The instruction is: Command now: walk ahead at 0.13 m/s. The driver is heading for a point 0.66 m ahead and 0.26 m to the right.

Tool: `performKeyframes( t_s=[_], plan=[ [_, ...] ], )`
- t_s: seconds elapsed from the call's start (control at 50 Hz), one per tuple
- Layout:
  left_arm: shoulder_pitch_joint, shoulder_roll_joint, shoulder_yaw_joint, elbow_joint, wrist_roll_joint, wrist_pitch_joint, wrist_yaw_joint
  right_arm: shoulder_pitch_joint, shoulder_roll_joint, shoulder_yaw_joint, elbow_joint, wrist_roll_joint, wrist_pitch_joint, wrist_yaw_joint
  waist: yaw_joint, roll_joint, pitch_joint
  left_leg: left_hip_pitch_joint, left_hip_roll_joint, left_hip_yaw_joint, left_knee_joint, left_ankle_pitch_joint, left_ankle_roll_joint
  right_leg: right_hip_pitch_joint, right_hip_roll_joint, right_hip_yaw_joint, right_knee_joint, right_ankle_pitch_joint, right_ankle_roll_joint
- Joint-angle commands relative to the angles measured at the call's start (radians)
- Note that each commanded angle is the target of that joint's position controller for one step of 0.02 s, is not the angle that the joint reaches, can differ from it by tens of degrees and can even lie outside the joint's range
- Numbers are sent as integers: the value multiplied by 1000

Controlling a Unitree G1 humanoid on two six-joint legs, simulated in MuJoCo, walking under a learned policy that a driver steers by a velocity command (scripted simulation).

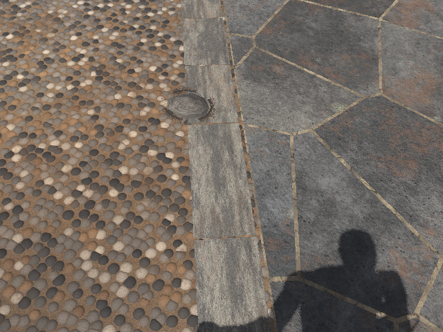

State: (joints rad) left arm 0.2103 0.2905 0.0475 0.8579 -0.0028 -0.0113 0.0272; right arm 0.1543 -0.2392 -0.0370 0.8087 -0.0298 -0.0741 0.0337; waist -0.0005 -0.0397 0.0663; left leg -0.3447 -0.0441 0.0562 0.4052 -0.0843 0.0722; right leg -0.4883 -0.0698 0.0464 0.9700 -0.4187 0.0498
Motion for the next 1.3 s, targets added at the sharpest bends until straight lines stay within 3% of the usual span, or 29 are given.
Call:
performKeyframes(
  t_s=[0.02,0.12,0.2,0.22,0.24,0.26,0.28,0.3,0.34,0.46,0.54,0.56,0.58,0.6,0.62,0.64,0.68,0.7,0.82,0.96,1.02,1.06,1.08,1.1,1.12,1.14,1.16,1.2,1.3],
  plan=[
    [155,33,8,-2,12,22,14,-84,-127,-26,-46,-1,-13,-11,59,154,-194,-9,247,-129,-147,395,177,218,-22,-3,-150,124,6],
    [22,95,30,-54,0,39,10,-70,-178,-40,-12,10,25,-43,11,150,-110,8,287,-167,-189,-141,156,172,-11,-31,-236,139,-26],
    [21,81,37,-75,7,30,-1,-47,-177,-46,2,41,58,-70,25,110,-83,82,283,-153,-79,-138,103,194,15,-65,-409,203,-77],
    [32,112,46,-82,12,27,-2,-22,-157,-44,8,41,62,-75,23,53,-80,81,240,-105,14,-108,51,214,-17,-2,-490,352,-109],
    [39,201,67,-93,10,27,4,11,-118,-39,-10,20,60,-77,-32,-147,-102,6,114,23,212,-169,-29,268,-144,184,-554,548,-183],
    [52,223,77,-92,3,26,2,-82,-107,-38,-41,12,60,-83,15,-262,-66,-136,-21,61,323,-304,-84,290,-231,369,-638,531,-305],
    [107,191,71,-91,21,11,2,-154,-124,-42,-63,16,61,-83,69,-247,-86,-238,-26,-33,529,-515,-93,350,-274,449,-677,577,-365],
    [90,180,68,-97,25,-5,5,-130,-130,-50,-58,29,64,-77,46,-186,-118,-268,-6,-97,657,-528,-90,375,-260,411,-653,629,-357],
    [-8,173,72,-130,-6,-15,10,-86,-140,-58,-36,32,71,-76,1,-72,-141,-288,31,-124,657,-431,-100,398,-203,313,-609,688,-286],
    [-17,186,86,-150,-14,32,27,-121,-105,-43,-45,48,56,-62,21,-115,-203,-90,-1,-100,319,-284,-134,385,-132,283,-583,707,-258],
    [-57,162,77,-168,-26,42,23,-45,-132,-57,-26,58,48,-37,-26,-125,-171,147,-10,-65,18,-146,-98,206,-62,342,-619,64,-214],
    [-49,133,67,-170,-19,39,22,2,-157,-68,-12,55,45,-40,-44,-88,-161,272,40,-90,-36,-148,-71,95,-14,318,-569,-65,-174],
    [-36,58,47,-176,-8,35,18,110,-219,-84,5,37,45,-50,-67,83,-196,438,254,-313,-100,-322,1,-83,78,207,-303,-205,-112],
    [-51,51,49,-228,-22,15,12,130,-310,-100,10,1,38,-43,-54,267,-125,387,459,-656,-226,-541,133,-302,166,110,-103,-196,-91],
    [-84,127,64,-240,-23,-2,9,63,-276,-91,-16,-10,16,-43,-38,233,-54,319,473,-699,-259,-638,178,-344,77,150,28,-113,-86],
    [-64,173,81,-220,-23,-3,4,-1,-211,-76,-30,11,4,-50,-11,204,-14,307,413,-581,-259,-595,138,-362,57,143,73,-26,-78],
    [-27,152,82,-190,-10,-1,-1,-29,-163,-62,-39,34,-4,-60,-2,182,-16,315,334,-401,-263,-431,73,-346,26,108,111,97,-49],
    [-38,125,76,-191,-11,-7,-9,-2,-156,-58,-30,29,-10,-64,-16,169,-12,305,315,-329,-270,-340,65,-335,18,91,136,154,-40],
    [-124,61,53,-255,-23,-23,-35,115,-183,-64,4,20,-18,-58,-76,145,-3,353,302,-116,-285,-99,84,-350,-15,33,-9,323,-5],
    [-235,32,27,-336,-26,-22,-80,173,-240,-83,22,50,-4,-44,-103,130,54,379,342,32,-258,17,74,-226,-19,-81,-276,298,-67],
    [-177,73,46,-345,-21,-16,-87,162,-277,-95,20,64,10,-43,-37,158,-7,404,350,99,-98,450,47,-47,56,-152,-333,188,-134],
    [125,170,106,-264,-25,-4,-70,164,-258,-85,12,65,15,-50,125,115,-193,260,286,174,310,654,-8,413,150,-174,-415,255,-205],
    [261,264,134,-237,-32,5,-47,181,-179,-56,-26,27,7,-47,156,-59,-288,-99,221,172,668,149,-66,760,-54,161,-444,139,-296],
    [215,326,128,-271,-33,-13,-49,186,-103,-25,-87,17,-30,-41,75,-231,-427,-387,29,-19,945,-499,-100,909,-276,764,-642,-61,-462],
    [213,221,94,-270,-19,-30,-59,89,-207,-50,-94,60,-57,-28,135,-99,-393,-481,82,-151,1004,-431,-82,871,-279,714,-709,-44,-417],
    [184,171,76,-253,-11,-41,-61,62,-210,-48,-102,81,-69,-22,110,-88,-264,-502,126,-125,965,-351,-56,746,-247,548,-694,50,-376],
    [114,142,65,-256,-11,-46,-61,66,-198,-45,-89,63,-71,-28,61,-5,-184,-446,172,-118,877,-273,-51,587,-198,418,-694,161,-340],
    [13,91,45,-273,5,-55,-57,117,-194,-51,-55,43,-45,-26,-8,-34,-130,-314,223,-122,779,-182,-58,397,-138,267,-737,331,-310],
    [38,112,47,-214,10,-89,-46,77,-143,-39,-52,41,1,-27,-13,-11,-54,-350,217,-106,622,10,-102,318,-113,81,-821,522,-294]
  ],
)
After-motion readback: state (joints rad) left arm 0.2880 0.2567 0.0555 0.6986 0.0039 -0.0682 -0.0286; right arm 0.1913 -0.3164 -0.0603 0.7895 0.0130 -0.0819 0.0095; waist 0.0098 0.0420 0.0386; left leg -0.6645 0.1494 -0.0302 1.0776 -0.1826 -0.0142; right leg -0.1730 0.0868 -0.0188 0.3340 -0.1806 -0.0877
